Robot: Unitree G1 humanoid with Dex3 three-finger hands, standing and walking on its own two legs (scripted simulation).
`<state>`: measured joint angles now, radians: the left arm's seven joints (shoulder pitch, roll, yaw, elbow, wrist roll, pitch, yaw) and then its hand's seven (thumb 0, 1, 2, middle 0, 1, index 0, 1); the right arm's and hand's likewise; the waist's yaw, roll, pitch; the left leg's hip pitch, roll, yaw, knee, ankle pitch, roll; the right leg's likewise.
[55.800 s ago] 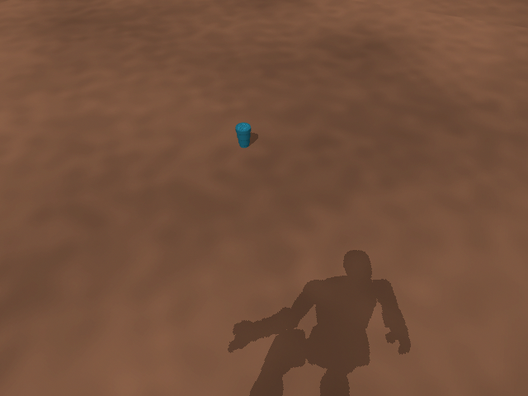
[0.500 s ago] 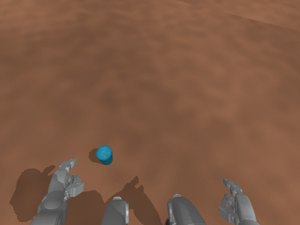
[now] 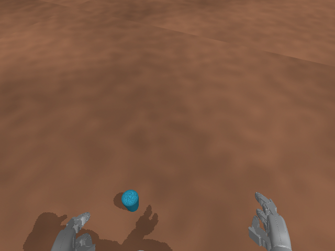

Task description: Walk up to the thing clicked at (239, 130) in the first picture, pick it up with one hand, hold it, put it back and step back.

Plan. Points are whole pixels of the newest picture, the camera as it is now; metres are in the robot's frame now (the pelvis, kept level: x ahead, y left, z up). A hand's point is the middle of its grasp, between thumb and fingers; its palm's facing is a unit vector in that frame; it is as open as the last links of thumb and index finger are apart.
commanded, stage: home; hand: left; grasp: from above
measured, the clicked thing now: (131, 202) +0.49 +0.20 -0.65
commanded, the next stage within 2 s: stand in 1.82 s
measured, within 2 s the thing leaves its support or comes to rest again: neither
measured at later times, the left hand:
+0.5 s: hand (94, 248) +0.16 +0.18 -0.04, palm faces +0.04 -0.98 -0.20, open 7.4 cm
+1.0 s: hand (93, 248) +0.16 +0.18 -0.04, palm faces +0.04 -0.98 -0.20, open 7.4 cm
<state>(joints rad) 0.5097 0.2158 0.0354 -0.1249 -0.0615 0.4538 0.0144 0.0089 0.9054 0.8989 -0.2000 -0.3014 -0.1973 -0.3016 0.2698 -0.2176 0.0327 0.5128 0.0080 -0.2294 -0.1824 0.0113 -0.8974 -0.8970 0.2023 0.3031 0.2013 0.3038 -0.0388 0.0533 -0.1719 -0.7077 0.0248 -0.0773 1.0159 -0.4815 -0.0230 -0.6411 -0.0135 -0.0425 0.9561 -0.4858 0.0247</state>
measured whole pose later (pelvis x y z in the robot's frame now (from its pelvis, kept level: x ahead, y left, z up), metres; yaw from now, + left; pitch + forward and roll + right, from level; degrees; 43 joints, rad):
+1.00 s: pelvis +0.00 +0.00 +0.00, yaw +0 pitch +9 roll -3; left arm 0.50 0.22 0.03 -0.13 -0.06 0.45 0.02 0.01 0.91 0.90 -0.20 -0.30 -0.20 -0.30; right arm 0.29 -0.22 0.03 0.54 0.00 -0.24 -0.18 0.01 -0.90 -0.90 0.20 0.30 0.20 0.30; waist -0.04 0.05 -0.16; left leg -0.70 0.03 -0.07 1.02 -0.48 -0.02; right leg -0.64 -0.01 -0.04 0.96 -0.48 0.03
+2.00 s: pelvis +0.00 +0.00 +0.01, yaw +0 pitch +5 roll -1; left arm 0.33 0.25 0.00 0.20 0.02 0.22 0.03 0.01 0.90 0.90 -0.20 -0.30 -0.20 -0.30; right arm 0.22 -0.25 0.01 0.68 -0.09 -0.13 -0.10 0.01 -0.90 -0.90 0.20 0.30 0.20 0.30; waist 0.00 0.01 -0.05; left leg -0.58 0.01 -0.05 0.96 -0.46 -0.02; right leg -0.54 -0.03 -0.02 0.94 -0.49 0.02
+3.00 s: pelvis -0.02 +0.00 +0.06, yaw +1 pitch -5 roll +0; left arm 0.18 0.30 0.03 1.12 0.03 0.00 0.02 0.00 0.91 0.90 -0.20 -0.30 -0.20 -0.30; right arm 0.16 -0.31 -0.04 1.11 -0.02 0.01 0.00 0.00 -0.90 -0.90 0.20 0.30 0.20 0.30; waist 0.01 0.02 0.07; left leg -0.14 0.00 -0.06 0.41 -0.18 -0.02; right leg -0.10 -0.04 -0.04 0.39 -0.21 0.03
